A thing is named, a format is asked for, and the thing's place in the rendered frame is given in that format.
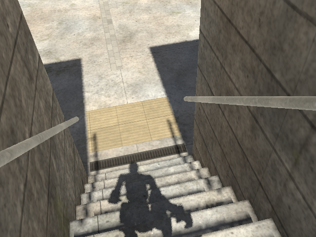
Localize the stairs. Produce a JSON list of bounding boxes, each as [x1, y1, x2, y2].
[[69, 154, 281, 237]]

